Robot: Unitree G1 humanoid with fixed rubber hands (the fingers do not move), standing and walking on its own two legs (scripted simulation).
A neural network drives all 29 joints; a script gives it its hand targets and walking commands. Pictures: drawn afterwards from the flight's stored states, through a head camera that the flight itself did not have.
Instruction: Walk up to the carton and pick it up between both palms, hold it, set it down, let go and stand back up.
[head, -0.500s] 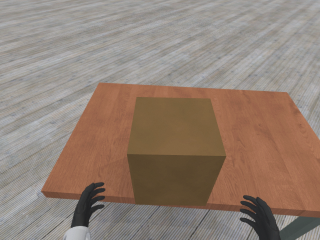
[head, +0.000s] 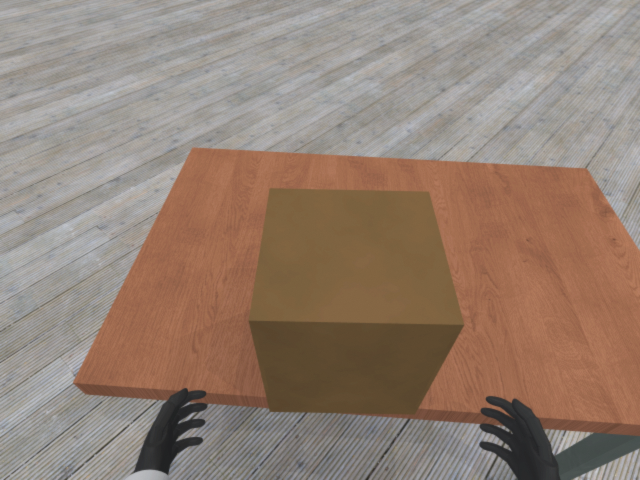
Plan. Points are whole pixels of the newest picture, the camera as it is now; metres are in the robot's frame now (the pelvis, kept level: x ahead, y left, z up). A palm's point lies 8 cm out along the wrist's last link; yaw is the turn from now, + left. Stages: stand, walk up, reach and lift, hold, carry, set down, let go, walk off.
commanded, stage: set down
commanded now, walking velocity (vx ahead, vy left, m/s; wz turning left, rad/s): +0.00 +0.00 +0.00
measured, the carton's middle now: (345, 306) +0.36 +0.00 +0.02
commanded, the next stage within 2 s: let go in 0.76 s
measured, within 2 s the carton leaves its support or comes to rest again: neither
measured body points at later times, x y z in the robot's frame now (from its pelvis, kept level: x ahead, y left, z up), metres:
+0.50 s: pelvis +0.00 +0.00 +0.00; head +0.02 +0.01 +0.45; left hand +0.17 +0.22 -0.08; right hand +0.17 -0.22 -0.06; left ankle +0.00 +0.13 -0.74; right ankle +0.01 -0.12 -0.74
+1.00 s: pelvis +0.00 +0.00 +0.00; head +0.01 +0.01 +0.45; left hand +0.17 +0.22 -0.10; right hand +0.17 -0.23 -0.08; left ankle +0.00 +0.13 -0.74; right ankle +0.01 -0.12 -0.74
